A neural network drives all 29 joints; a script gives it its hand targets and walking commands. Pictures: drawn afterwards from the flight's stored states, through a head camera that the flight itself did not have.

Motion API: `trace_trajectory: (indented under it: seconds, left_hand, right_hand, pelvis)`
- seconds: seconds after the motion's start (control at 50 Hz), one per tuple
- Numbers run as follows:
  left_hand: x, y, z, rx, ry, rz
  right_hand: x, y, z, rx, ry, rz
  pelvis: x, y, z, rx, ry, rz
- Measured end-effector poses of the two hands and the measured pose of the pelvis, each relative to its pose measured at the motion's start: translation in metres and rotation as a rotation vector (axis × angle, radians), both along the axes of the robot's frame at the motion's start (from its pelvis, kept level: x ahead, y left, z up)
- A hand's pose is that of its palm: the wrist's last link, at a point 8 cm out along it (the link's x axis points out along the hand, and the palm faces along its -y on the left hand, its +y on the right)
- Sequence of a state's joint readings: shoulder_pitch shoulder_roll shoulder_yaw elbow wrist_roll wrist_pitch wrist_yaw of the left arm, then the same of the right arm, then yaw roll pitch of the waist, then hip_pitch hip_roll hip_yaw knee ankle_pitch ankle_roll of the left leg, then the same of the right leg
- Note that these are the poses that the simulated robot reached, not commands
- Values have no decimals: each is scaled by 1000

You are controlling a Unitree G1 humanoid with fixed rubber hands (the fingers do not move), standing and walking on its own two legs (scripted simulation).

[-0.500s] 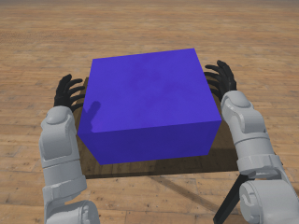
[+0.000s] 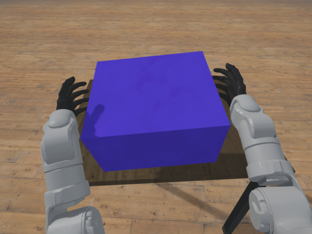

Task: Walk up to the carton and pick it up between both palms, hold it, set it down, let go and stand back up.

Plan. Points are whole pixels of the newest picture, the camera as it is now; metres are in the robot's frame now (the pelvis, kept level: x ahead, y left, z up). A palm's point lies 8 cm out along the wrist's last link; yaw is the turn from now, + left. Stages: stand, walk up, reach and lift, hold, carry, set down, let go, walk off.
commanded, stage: hold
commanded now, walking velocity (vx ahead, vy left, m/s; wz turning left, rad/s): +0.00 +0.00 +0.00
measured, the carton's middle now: (154, 109) +0.42 +0.01 +0.14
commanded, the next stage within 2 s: none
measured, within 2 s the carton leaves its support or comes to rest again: neither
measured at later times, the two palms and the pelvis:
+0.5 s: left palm (68, 110) +0.34 +0.21 +0.21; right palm (237, 95) +0.36 -0.19 +0.22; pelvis +0.00 +0.00 +0.00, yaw +0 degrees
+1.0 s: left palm (68, 110) +0.34 +0.21 +0.21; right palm (237, 95) +0.36 -0.19 +0.22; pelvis +0.00 +0.00 +0.00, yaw +0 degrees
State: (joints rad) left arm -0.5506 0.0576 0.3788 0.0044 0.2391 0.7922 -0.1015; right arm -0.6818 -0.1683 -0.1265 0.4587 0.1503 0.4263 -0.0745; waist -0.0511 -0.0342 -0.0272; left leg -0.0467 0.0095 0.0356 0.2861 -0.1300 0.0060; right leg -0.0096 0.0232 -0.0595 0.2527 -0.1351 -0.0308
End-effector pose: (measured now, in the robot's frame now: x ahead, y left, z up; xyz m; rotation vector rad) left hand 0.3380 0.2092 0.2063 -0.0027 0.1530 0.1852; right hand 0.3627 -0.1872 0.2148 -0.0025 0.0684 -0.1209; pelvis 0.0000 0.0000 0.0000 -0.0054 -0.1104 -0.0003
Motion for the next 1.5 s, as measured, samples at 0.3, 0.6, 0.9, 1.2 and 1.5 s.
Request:
trace_trajectory:
  seconds: [0.3, 0.6, 0.9, 1.2, 1.5]
  left_hand:
    - [0, -1, -2, 0, -3, -8]
    - [-1, -2, 3, 5, -11, -7]
    - [0, -2, 0, 3, -3, -5]
    - [4, -4, 1, 6, -1, -13]
    - [-1, -4, 3, 9, -17, -8]
  right_hand:
    - [-2, -1, 0, -4, -3, -6]
    - [-3, -2, 4, 1, -14, -8]
    - [-2, -2, 0, 1, -4, -4]
    - [0, -4, 0, 0, 0, -10]
    - [-4, -3, 2, -3, -13, -10]
  pelvis:
    - [1, 2, 0, -1, -5, -3]
    - [0, 2, 0, -1, -3, -3]
    - [-1, 1, 0, 0, 2, -1]
    - [1, 1, 0, 0, -2, -2]
    - [2, 1, 0, -2, -8, -2]
